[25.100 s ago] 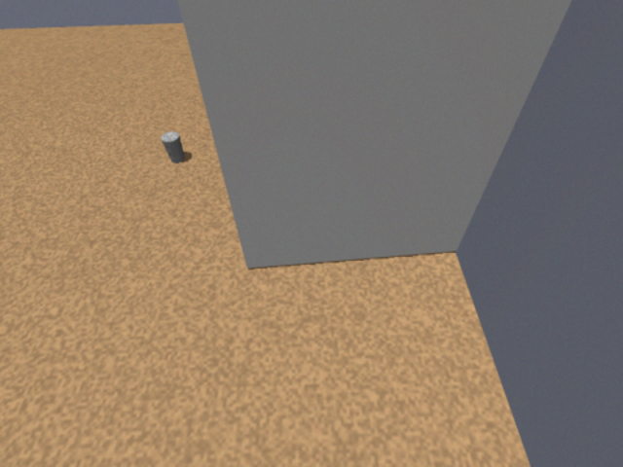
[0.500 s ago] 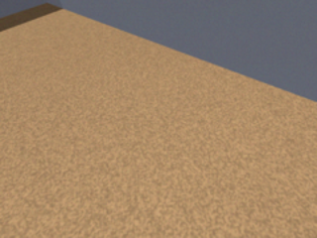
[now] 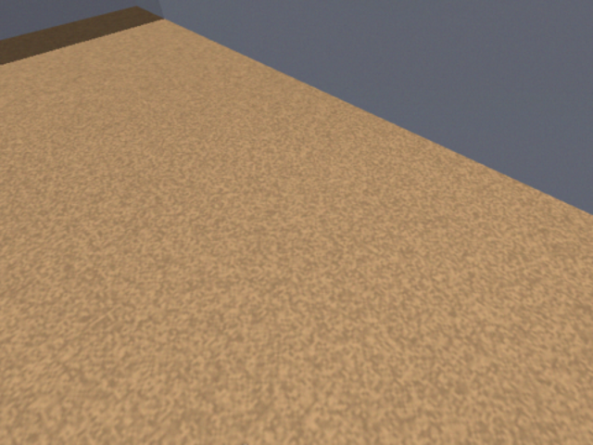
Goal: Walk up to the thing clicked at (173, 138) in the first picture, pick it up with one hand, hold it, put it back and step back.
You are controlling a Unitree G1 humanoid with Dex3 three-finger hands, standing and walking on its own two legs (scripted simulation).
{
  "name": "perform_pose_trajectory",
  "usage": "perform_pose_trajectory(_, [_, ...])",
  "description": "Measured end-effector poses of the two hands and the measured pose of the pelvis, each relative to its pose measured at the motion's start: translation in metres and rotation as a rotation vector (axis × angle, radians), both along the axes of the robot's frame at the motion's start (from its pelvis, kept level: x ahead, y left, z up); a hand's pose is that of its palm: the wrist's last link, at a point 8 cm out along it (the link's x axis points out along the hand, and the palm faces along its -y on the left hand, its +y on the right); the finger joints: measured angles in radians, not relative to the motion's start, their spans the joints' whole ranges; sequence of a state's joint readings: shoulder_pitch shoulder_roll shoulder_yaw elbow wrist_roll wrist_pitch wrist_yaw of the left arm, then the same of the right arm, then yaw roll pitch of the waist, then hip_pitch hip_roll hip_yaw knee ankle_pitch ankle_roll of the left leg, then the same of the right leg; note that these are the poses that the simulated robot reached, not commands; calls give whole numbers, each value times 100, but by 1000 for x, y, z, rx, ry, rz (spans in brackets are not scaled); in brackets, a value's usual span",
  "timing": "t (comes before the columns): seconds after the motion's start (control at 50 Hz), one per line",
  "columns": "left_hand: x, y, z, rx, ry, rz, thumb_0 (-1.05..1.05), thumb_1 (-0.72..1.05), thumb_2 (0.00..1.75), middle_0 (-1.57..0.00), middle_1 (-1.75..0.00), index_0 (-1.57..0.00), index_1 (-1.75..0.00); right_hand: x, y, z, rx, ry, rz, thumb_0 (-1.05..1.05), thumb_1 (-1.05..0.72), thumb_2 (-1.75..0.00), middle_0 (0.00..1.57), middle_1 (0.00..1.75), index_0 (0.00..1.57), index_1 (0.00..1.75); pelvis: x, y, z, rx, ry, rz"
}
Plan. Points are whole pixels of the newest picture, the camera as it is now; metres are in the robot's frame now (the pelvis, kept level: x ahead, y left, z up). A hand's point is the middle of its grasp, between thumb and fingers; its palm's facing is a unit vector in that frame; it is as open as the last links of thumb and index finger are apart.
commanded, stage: walk up
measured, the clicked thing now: out of the picture -0.25 -0.43 -0.70
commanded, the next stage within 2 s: none
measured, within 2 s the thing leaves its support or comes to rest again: neither
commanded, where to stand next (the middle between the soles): +1.19 -0.08 m, yaw -2 degrees
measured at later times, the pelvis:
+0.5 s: pelvis +0.21 -0.01 -0.01, yaw -4 degrees
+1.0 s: pelvis +0.47 -0.02 -0.02, yaw -2 degrees
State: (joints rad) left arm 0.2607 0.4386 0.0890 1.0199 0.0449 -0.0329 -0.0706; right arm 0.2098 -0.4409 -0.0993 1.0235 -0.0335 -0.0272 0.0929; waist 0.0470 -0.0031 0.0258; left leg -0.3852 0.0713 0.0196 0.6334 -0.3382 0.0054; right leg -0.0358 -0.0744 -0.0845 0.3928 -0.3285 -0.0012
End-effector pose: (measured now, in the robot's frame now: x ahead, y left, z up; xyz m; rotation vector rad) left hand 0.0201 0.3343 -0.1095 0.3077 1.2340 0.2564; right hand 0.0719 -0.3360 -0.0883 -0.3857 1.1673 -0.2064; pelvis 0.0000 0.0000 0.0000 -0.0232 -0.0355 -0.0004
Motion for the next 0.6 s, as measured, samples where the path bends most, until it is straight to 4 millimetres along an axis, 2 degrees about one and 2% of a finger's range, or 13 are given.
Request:
perform_pose_trajectory(0.06, [16,27,-17,13,40,-10,1,91,90,-21,-30,-21,-30,21,8,-1,-47,-60,-2,1,-90,-90,20,30,20,30,21,18,-16,15,-6,-10])
perform_pose_trajectory(0.1, [35,34,-22,15,60,-24,1,91,90,-20,-30,-21,-30,25,14,-1,-57,-84,-35,1,-90,-90,20,30,20,30,33,25,-18,25,-9,-15])
perform_pose_trajectory(0.26, [132,22,-5,-49,-16,-113,1,91,90,-20,-30,-20,-30,35,41,5,-5,-23,-96,1,-90,-90,20,30,20,30,90,31,3,48,-17,-49])
perform_pose_trajectory(0.38, [211,5,9,-44,-33,-170,1,91,90,-20,-30,-21,-30,61,39,-7,46,25,-130,1,-90,-90,21,30,20,30,143,22,5,56,-8,-62])
perform_pose_trajectory(0.5, [315,-27,14,-1,-102,-219,1,91,90,-20,-30,-21,-30,109,13,-36,71,72,-157,1,-90,-90,21,30,20,30,212,-6,-11,66,2,-66])
perform_pose_trajectory(0.56, [363,-48,15,18,-187,-220,1,91,90,-20,-30,-21,-30,145,-3,-50,73,93,-149,1,-90,-90,20,30,20,30,242,-23,-19,36,-9,-58])
perform_pose_trajectory(0.6, [382,-60,22,11,-233,-206,1,91,90,-20,-30,-21,-30,175,-9,-49,78,86,-126,1,-90,-90,20,30,20,30,260,-29,-15,41,-16,-56])
